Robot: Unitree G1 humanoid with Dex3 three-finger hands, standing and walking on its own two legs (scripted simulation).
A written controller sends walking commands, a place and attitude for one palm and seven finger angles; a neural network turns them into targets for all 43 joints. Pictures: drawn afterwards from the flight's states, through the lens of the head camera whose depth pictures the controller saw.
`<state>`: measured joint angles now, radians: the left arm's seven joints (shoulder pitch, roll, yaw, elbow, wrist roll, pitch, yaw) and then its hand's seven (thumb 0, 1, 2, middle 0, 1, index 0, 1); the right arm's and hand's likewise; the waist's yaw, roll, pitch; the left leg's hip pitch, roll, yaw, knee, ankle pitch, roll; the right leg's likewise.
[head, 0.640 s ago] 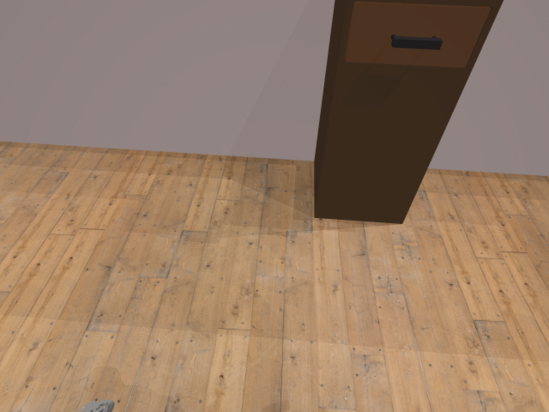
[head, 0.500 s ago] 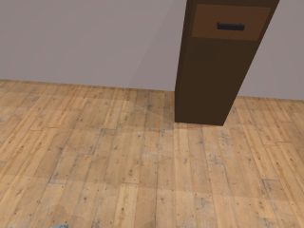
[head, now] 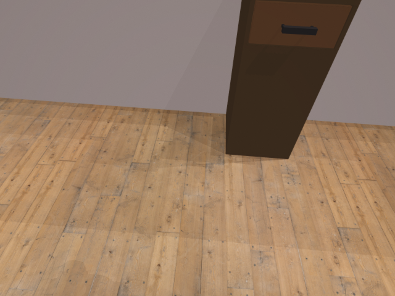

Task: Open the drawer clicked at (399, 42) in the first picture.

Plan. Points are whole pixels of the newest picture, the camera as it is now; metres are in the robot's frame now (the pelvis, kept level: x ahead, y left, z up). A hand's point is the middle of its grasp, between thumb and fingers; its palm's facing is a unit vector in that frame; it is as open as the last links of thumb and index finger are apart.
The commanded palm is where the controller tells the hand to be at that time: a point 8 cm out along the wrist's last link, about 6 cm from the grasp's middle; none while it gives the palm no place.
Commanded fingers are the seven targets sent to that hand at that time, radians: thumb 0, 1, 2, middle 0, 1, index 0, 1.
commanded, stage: stand and wait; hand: left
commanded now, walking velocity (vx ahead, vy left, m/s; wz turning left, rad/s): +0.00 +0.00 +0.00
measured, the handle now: (298, 28) +1.14 -0.36 +0.10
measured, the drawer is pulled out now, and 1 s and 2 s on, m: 0.00 0.00 0.00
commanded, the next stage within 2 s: look at it before walking up in 0.18 s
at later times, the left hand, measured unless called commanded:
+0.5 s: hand out of the picture +0.07 +0.24 -0.16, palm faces -0.03 -0.94 -0.33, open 7.3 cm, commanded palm none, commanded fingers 0.00 0.90 0.90 -0.20 -0.30 -0.20 -0.30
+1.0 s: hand out of the picture +0.09 +0.24 -0.15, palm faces -0.03 -0.94 -0.33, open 7.3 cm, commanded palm none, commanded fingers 0.00 0.90 0.90 -0.20 -0.30 -0.20 -0.30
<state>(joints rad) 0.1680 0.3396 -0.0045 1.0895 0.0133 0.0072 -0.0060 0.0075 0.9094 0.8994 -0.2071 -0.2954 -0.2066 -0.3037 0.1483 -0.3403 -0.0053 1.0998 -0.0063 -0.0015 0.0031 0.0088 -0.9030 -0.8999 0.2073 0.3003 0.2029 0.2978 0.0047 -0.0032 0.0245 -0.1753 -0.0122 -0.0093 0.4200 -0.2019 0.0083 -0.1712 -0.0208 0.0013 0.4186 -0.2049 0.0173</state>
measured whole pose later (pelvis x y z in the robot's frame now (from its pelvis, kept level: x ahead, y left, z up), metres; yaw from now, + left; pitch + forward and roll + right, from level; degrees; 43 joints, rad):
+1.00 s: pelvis +0.01 -0.01 +0.00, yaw -1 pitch -2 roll +0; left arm 0.14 0.33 0.00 1.08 0.01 0.01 0.00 0.01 0.91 0.90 -0.21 -0.30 -0.21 -0.30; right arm 0.10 -0.34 0.00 1.10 -0.01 0.00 0.00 0.01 -0.90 -0.90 0.21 0.30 0.20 0.30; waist 0.01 0.00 0.03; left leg -0.15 0.01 0.00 0.38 -0.20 -0.01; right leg -0.16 0.00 0.01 0.39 -0.20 0.01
